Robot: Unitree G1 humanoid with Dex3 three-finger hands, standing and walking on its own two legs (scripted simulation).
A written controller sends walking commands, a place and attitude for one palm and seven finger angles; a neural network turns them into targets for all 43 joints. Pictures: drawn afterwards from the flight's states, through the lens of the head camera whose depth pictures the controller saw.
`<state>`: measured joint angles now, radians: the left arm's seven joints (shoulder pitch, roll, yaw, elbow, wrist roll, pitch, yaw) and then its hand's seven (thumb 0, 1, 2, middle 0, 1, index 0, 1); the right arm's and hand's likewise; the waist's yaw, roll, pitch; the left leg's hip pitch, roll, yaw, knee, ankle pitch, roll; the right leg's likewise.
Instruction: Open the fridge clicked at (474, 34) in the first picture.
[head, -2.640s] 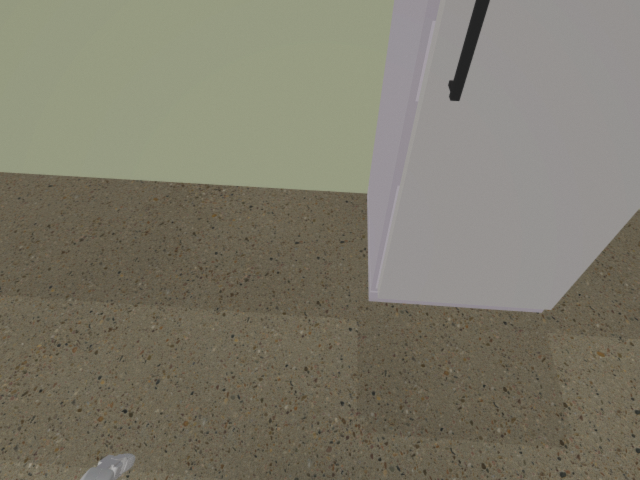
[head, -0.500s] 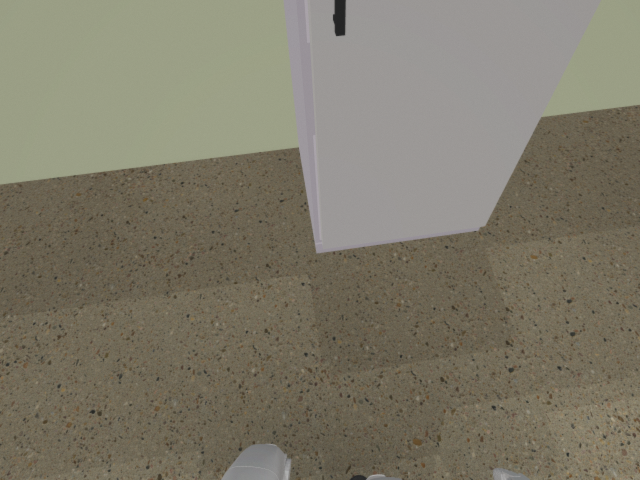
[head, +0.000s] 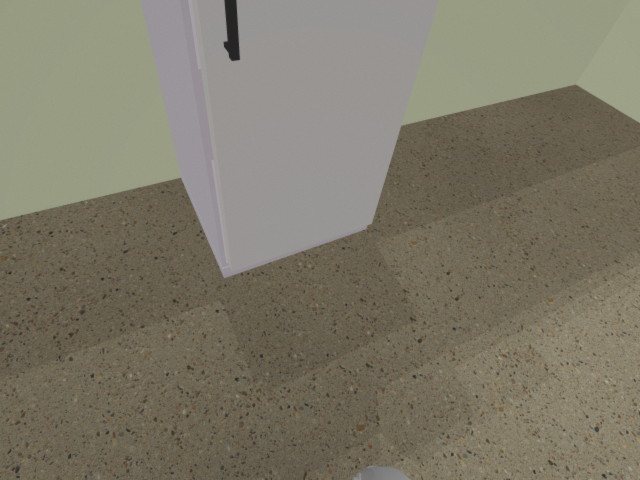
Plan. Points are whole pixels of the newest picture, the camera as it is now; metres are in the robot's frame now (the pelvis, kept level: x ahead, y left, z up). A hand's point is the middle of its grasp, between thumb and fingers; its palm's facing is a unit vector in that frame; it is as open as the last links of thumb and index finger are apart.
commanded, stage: walk to a spot facing it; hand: left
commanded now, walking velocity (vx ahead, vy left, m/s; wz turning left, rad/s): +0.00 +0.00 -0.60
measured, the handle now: out of the picture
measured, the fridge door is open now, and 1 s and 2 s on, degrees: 0 0 0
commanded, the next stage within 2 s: turn to face it in 1.48 s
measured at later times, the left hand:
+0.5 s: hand out of the picture +0.14 +0.11 -0.16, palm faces -0.30 -0.92 -0.24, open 7.4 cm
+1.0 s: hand (251, 406) +0.25 +0.12 -0.18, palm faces -0.52 -0.84 -0.15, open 7.4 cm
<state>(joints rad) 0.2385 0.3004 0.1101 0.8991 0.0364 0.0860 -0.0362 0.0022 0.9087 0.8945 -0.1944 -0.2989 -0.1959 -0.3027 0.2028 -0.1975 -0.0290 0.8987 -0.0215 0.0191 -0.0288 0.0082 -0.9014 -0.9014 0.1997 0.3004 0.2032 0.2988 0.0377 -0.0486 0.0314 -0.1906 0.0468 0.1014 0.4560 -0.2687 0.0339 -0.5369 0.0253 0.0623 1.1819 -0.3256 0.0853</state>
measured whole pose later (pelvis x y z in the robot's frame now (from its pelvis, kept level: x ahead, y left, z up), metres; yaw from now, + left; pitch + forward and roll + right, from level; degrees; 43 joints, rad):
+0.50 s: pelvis -0.02 -0.04 -0.01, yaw -18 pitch +0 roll +0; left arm 0.17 0.21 0.05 0.90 0.02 0.02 -0.01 0.00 0.90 0.89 -0.20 -0.30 -0.20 -0.30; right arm 0.23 -0.25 -0.06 0.94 -0.03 0.06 0.00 0.01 -0.91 -0.90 0.20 0.30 0.20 0.30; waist -0.02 0.02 0.05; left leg -0.49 0.12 0.05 1.06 -0.37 -0.10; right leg -0.22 0.05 0.04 0.48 -0.26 -0.03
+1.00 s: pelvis +0.11 -0.03 +0.00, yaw -37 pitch -1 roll -3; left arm 0.27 0.24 0.11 0.98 0.04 0.06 -0.04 0.00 0.91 0.89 -0.19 -0.30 -0.19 -0.30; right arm 0.41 -0.13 -0.01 1.00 -0.02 -0.06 -0.03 0.01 -0.90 -0.90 0.20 0.30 0.20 0.30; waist 0.02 -0.05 0.03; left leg -0.03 0.08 0.29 0.37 -0.33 0.02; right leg -0.65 -0.04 0.00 1.24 -0.14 0.04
